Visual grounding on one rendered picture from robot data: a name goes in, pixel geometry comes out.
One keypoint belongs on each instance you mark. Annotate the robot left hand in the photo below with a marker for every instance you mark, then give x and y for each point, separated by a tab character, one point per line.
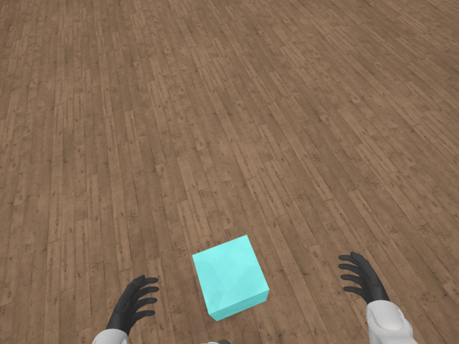
124	315

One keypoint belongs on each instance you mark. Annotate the robot right hand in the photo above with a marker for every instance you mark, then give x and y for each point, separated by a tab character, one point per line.
372	288

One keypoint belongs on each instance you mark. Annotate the robot right forearm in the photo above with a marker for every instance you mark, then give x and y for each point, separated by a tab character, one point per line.
387	324

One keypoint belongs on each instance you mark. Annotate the robot left forearm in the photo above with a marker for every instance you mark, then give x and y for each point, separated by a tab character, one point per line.
111	336

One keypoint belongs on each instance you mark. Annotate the carton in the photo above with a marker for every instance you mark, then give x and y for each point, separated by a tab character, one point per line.
230	277

